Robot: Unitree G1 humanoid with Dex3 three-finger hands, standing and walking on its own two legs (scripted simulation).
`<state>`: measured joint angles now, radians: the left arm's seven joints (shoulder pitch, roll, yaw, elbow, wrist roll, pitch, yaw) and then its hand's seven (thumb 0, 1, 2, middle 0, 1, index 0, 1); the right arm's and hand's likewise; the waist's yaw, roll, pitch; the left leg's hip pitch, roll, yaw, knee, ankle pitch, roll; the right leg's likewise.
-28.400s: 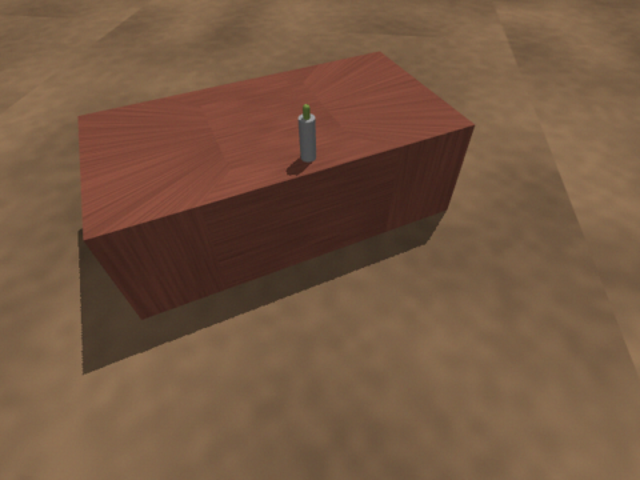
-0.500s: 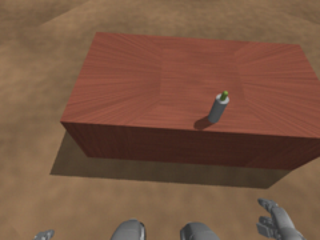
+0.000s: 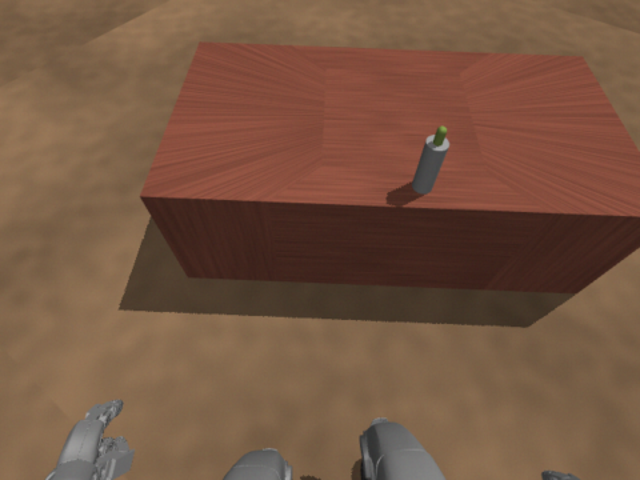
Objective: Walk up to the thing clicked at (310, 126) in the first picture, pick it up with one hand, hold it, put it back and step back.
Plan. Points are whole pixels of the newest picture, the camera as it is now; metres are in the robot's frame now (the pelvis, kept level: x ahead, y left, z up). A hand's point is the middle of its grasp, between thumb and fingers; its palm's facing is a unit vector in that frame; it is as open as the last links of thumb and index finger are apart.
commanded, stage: step back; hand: right
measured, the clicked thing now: (431, 159) +0.77 -0.27 -0.20
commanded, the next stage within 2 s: stand in 1.78 s
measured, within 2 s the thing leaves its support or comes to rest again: neither
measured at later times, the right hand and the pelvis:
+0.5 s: hand out of the picture -0.08 -0.29 -0.15, palm faces +0.01 +0.92 -0.38, open 7.4 cm; pelvis -0.17 -0.02 +0.01, yaw -3 degrees
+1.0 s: hand out of the picture -0.21 -0.29 -0.13, palm faces +0.03 +0.92 -0.39, open 7.4 cm; pelvis -0.30 -0.01 +0.01, yaw -4 degrees
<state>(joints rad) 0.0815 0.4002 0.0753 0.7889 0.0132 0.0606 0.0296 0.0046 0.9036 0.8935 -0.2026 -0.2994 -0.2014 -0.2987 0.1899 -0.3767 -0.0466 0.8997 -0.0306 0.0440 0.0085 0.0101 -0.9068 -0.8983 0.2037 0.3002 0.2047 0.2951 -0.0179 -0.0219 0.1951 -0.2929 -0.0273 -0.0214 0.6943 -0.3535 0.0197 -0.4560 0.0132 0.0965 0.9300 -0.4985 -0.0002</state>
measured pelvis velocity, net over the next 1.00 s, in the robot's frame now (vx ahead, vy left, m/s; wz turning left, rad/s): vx -0.30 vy -0.01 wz -0.08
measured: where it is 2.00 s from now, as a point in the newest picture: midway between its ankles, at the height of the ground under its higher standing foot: outside the picture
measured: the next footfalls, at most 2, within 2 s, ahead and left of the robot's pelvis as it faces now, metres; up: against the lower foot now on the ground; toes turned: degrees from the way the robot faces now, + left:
right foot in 0.28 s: -0.10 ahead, -0.14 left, +0.00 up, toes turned -4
left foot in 0.62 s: -0.20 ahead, +0.11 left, +0.00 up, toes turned -1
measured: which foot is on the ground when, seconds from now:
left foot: down 0.00-0.30, up 0.32-0.60, down 0.62-1.00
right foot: up 0.00-0.26, down 0.28-0.64, up 0.66-0.88, down 0.90-1.00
